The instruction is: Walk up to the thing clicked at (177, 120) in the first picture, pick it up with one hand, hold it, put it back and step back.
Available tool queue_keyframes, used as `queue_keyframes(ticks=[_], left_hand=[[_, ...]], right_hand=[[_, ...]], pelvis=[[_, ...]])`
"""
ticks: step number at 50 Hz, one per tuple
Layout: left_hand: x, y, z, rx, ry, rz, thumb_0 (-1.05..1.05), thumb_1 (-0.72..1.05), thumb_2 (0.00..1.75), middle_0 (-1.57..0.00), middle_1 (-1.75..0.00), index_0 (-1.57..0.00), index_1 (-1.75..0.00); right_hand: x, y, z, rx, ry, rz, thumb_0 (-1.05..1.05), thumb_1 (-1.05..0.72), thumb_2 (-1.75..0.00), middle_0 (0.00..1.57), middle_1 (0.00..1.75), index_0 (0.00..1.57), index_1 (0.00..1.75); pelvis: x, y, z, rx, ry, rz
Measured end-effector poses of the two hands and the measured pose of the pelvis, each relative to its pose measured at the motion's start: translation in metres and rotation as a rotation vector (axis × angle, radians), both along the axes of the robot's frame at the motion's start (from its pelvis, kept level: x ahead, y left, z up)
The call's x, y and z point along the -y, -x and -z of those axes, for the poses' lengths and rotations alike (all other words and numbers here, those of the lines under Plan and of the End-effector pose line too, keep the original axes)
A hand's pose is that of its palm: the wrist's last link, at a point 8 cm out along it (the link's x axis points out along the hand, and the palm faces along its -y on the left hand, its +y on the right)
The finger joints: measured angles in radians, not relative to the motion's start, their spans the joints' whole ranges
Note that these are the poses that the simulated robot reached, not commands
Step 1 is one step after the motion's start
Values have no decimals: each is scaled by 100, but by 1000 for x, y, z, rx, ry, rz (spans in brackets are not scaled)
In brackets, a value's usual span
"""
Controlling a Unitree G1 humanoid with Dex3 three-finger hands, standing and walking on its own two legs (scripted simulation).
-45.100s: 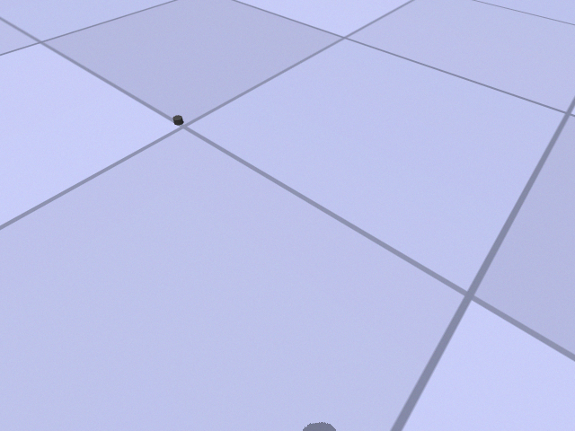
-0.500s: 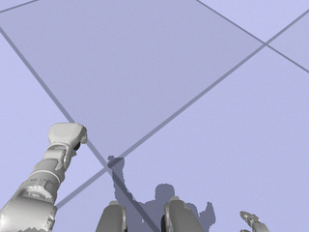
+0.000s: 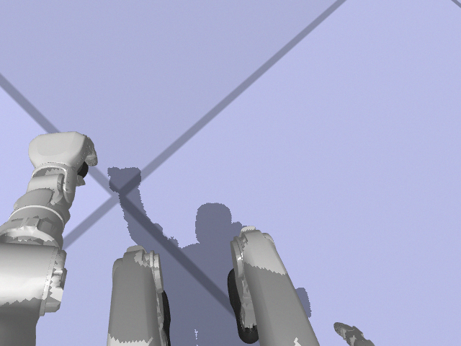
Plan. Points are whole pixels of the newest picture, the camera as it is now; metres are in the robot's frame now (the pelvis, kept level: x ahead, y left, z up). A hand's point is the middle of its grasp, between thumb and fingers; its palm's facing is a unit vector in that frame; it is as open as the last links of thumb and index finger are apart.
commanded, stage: crouch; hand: left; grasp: from above
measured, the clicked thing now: (71, 166) +0.48 +0.23 -0.18
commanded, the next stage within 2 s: lower in 1.08 s
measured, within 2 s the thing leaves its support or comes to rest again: neither
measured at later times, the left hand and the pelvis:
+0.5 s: hand (89, 176) +0.48 +0.22 -0.26, palm faces -0.46 -0.04 -0.89, open 5.8 cm; pelvis -0.01 -0.01 -0.09, yaw -2 degrees
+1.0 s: hand (93, 176) +0.50 +0.23 -0.31, palm faces -0.46 -0.03 -0.89, open 5.8 cm; pelvis -0.01 -0.01 -0.14, yaw -4 degrees
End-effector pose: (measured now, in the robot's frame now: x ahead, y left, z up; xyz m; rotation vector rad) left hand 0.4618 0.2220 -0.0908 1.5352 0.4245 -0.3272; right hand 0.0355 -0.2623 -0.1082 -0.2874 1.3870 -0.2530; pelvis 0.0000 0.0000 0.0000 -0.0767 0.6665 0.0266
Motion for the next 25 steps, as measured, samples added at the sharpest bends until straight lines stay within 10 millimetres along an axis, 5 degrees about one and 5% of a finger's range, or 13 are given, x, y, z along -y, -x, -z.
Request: queue_keyframes(ticks=[12,25], left_hand=[[-5,-11,74,5,6,-16,-7,46,16,-79,-34,-109,-38],[0,-24,114,5,13,-16,-6,45,17,-79,-34,-110,-38]], right_hand=[[19,-28,49,-5,2,-111,1,-91,-89,21,30,20,30],[24,4,79,-70,5,-92,0,-91,-89,20,30,20,30]], pelvis=[[7,0,52,-24,12,-1],[9,6,92,-1,19,19]])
